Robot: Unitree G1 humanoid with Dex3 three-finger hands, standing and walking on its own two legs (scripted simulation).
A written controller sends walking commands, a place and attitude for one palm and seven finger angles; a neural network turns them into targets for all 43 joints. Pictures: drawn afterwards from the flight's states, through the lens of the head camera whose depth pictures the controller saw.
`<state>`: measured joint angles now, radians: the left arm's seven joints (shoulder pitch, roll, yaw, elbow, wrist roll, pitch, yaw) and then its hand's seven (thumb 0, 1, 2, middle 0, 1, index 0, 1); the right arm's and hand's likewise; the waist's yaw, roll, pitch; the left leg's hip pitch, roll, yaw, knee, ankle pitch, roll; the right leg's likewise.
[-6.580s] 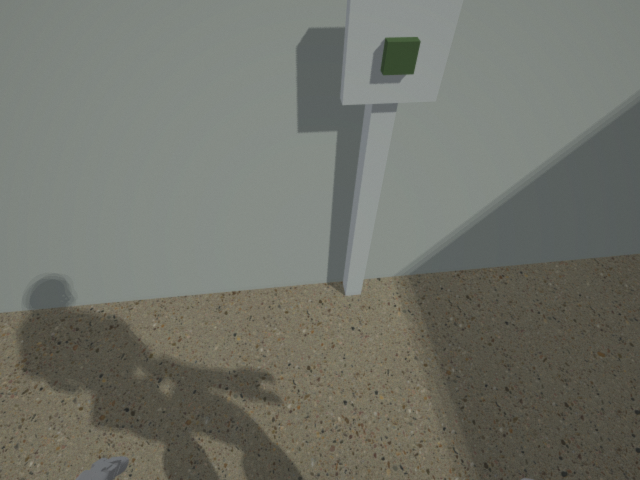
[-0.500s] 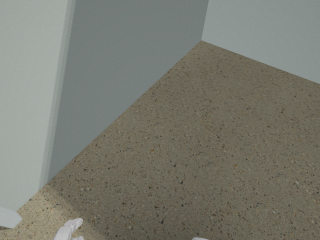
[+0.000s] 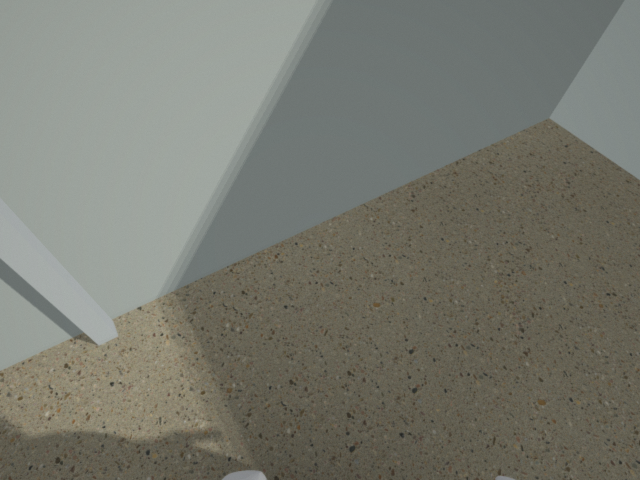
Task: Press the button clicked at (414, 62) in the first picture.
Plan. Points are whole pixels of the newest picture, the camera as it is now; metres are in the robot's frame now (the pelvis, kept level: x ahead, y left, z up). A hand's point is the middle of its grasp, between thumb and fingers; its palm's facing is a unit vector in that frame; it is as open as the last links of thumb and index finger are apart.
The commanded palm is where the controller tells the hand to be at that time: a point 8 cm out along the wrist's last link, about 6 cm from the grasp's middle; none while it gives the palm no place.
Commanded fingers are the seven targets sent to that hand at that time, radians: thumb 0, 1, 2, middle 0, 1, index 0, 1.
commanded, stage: turn to face it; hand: left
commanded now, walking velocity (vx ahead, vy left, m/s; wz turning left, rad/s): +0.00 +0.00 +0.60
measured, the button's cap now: out of the picture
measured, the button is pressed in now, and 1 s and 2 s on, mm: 0 0 0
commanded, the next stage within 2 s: take the last steps up to it in 0.88 s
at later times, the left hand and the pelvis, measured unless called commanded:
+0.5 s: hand out of the picture +0.10 +0.22 -0.12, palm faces +0.25 -0.94 -0.26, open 7.4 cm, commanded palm none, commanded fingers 0.00 0.90 0.90 -0.20 -0.30 -0.20 -0.30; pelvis +0.00 -0.01 +0.02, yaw +15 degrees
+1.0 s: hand out of the picture -0.11 +0.15 -0.15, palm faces +0.54 -0.80 -0.25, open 7.4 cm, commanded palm none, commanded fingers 0.00 0.90 0.90 -0.20 -0.30 -0.20 -0.30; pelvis -0.02 -0.03 +0.02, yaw +31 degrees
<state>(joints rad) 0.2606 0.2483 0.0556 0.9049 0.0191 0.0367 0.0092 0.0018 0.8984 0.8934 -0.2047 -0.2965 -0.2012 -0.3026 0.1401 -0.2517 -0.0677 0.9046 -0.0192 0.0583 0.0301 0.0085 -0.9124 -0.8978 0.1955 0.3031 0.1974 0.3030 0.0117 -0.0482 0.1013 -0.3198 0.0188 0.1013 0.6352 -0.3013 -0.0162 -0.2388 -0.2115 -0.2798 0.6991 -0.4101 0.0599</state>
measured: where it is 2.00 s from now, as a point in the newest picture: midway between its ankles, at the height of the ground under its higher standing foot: (265, 479)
